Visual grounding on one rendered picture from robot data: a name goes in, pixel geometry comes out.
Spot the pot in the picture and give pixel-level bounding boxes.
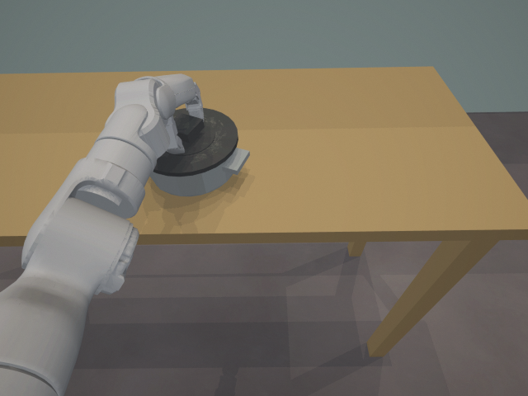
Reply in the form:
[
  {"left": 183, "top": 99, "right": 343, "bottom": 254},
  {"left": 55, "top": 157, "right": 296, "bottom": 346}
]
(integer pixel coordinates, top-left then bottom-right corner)
[{"left": 150, "top": 148, "right": 250, "bottom": 196}]

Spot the table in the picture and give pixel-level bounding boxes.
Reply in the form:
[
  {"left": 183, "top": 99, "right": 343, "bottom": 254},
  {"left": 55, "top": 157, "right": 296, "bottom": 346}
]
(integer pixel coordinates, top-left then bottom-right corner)
[{"left": 0, "top": 66, "right": 528, "bottom": 357}]

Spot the left robot upper arm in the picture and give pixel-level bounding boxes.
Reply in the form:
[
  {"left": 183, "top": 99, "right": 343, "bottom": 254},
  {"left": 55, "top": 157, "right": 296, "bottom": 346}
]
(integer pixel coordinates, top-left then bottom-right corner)
[{"left": 0, "top": 196, "right": 139, "bottom": 396}]

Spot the left robot forearm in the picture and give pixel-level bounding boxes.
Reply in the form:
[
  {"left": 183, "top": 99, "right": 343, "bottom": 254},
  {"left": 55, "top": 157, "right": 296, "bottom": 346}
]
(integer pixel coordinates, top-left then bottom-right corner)
[{"left": 21, "top": 76, "right": 177, "bottom": 269}]

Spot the left robot hand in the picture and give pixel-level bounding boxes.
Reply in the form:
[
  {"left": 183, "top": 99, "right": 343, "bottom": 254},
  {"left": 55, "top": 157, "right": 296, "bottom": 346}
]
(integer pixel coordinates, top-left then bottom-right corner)
[{"left": 156, "top": 73, "right": 204, "bottom": 154}]

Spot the lid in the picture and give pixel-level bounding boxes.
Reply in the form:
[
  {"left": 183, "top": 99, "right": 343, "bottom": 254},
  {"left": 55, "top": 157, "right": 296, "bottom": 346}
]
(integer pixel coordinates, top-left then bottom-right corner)
[{"left": 153, "top": 108, "right": 238, "bottom": 177}]

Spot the knob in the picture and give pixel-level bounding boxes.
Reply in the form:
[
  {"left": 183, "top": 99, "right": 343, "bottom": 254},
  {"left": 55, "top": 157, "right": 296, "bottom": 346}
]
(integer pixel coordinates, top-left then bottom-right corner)
[{"left": 174, "top": 113, "right": 205, "bottom": 143}]

